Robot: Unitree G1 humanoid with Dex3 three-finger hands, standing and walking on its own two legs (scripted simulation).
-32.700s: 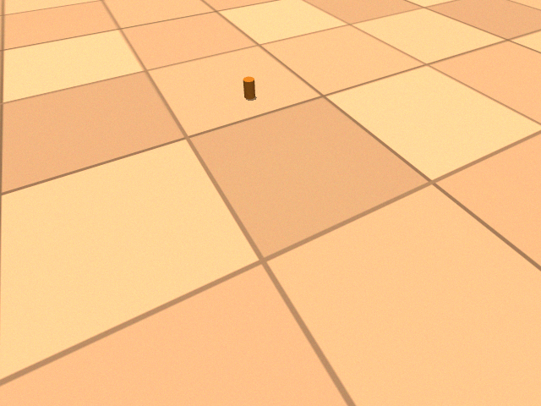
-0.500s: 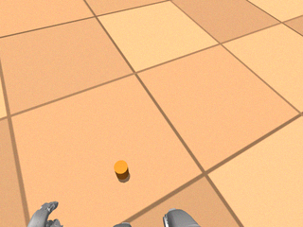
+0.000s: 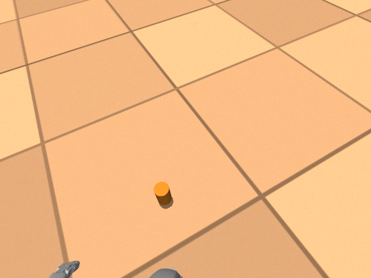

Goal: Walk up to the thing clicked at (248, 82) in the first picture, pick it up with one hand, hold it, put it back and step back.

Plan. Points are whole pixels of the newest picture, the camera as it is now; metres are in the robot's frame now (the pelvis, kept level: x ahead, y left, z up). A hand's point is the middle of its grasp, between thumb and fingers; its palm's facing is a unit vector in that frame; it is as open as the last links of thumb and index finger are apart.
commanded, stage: step back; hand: left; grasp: from the side
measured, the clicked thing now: (163, 193) +0.58 +0.21 -0.70
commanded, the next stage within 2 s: none
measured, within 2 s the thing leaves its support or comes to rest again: neither
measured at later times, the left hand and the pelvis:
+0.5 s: hand out of the picture -0.08 +0.24 -0.15, palm faces -0.04 -0.91 -0.41, open 7.4 cm; pelvis -0.16 -0.03 -0.01, yaw -1 degrees
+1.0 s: hand out of the picture -0.23 +0.24 -0.15, palm faces +0.01 -0.92 -0.40, open 7.4 cm; pelvis -0.33 -0.04 +0.00, yaw +1 degrees
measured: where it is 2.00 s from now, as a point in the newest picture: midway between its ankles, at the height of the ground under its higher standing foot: outside the picture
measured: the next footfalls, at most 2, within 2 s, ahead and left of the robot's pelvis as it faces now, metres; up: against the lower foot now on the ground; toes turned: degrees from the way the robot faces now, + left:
left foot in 0.10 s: -0.01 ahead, +0.13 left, +0.00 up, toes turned -1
right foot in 0.44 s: -0.13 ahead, -0.15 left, +0.00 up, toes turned +2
